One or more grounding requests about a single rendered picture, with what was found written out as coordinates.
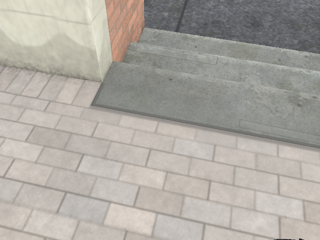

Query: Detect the stairs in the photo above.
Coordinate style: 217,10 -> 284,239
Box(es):
122,27 -> 320,96

